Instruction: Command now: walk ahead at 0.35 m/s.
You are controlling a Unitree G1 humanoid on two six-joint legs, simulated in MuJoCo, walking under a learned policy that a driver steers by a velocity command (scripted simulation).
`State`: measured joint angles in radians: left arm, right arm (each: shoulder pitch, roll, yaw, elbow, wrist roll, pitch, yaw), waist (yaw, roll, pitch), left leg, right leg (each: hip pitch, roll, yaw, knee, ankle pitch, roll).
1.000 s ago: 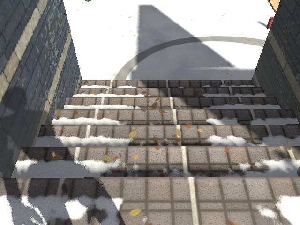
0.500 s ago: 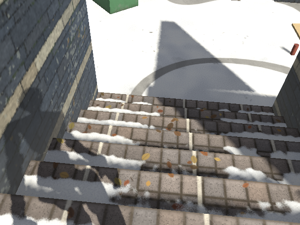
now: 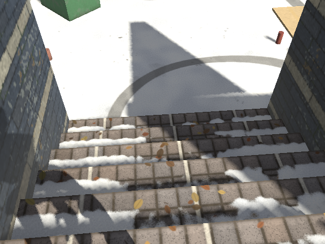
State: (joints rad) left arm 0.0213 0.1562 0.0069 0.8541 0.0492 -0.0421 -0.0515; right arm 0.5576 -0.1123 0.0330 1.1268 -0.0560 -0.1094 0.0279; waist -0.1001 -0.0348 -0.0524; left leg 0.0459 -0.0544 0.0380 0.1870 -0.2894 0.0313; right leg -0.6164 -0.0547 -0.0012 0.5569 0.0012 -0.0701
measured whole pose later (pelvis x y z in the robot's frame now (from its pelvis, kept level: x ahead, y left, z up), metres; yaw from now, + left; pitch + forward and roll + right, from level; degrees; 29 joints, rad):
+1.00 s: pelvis +0.36 -0.04 -0.07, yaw +1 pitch +3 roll +4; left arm 0.04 0.11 0.01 0.88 0.08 -0.07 -0.05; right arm 0.79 -0.04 0.04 1.17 -0.09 -0.09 -0.02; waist -0.19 -0.05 -0.05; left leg -0.06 -0.01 0.05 0.77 -0.76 -0.03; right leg -0.58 -0.13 0.00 0.51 0.39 -0.06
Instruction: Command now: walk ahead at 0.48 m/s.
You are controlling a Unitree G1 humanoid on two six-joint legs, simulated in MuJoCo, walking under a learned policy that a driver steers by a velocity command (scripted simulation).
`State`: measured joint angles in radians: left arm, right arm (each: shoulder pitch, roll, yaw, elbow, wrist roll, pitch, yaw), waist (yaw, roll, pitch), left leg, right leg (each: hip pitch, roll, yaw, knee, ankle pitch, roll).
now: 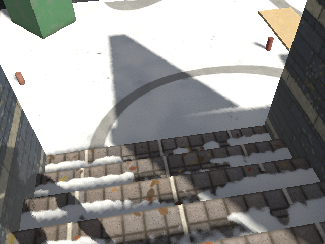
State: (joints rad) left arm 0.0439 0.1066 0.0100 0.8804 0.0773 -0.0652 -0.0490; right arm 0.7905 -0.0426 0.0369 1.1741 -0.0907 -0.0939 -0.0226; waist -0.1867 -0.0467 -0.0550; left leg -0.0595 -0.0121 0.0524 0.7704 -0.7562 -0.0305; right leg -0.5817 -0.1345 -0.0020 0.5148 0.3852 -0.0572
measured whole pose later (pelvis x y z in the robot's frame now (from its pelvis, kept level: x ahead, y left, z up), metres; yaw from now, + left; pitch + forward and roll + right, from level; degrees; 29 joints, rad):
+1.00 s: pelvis +0.55 +0.02 -0.29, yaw +23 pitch +2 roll +3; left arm 0.10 0.24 0.00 0.80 0.06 -0.10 -0.01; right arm 0.51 -0.18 0.01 0.95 -0.09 -0.12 0.02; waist -0.12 -0.05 -0.02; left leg -0.35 -0.12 -0.04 0.90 -0.58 0.04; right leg -0.59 -0.09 0.09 0.67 0.32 0.02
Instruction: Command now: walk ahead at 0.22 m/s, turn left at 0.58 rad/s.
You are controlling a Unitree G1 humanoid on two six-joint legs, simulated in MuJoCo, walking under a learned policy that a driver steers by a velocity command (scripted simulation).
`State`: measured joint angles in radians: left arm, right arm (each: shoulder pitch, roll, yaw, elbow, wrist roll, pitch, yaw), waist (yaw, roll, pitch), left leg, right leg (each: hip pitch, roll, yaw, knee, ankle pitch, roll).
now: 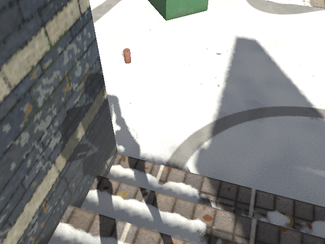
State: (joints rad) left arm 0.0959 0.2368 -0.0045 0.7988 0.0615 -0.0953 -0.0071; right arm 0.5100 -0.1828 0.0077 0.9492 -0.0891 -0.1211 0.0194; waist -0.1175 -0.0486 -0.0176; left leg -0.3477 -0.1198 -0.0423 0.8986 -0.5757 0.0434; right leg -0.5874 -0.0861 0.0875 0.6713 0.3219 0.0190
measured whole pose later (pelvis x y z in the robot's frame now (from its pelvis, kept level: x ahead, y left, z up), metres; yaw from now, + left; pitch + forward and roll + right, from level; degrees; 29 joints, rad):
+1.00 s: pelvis +0.16 +0.01 -0.09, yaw -15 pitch +6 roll -2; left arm 0.31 0.26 0.05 0.74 0.07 -0.03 0.02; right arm 0.29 -0.23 -0.07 0.69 -0.05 -0.05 0.01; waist 0.00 0.01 -0.06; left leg -0.33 0.01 0.10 0.37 -0.15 0.08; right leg -0.74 0.14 0.12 1.30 -0.38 0.04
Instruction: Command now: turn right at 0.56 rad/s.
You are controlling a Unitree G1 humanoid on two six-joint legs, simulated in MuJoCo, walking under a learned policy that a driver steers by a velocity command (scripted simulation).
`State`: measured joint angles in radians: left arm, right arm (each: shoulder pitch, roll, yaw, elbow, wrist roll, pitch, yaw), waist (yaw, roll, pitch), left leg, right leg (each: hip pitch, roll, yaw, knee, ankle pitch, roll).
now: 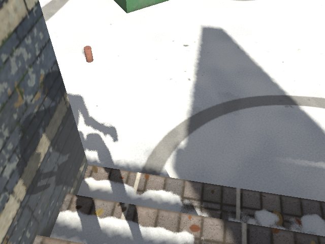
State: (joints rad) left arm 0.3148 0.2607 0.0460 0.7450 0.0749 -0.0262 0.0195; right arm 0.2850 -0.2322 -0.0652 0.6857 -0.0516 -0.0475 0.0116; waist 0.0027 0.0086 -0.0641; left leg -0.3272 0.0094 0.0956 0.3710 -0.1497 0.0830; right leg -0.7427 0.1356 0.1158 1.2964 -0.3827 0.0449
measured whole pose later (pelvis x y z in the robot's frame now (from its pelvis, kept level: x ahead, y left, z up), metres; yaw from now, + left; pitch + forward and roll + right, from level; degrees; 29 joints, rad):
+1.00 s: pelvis +0.25 -0.15 -0.16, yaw -21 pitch +2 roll -4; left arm 0.52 0.16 -0.02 0.99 0.06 -0.07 -0.10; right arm 0.17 -0.23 -0.02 0.88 -0.07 -0.10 0.06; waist 0.07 0.04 -0.04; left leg -0.32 0.02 0.06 0.41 -0.11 0.10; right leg -0.36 0.07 -0.01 1.58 -0.87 0.01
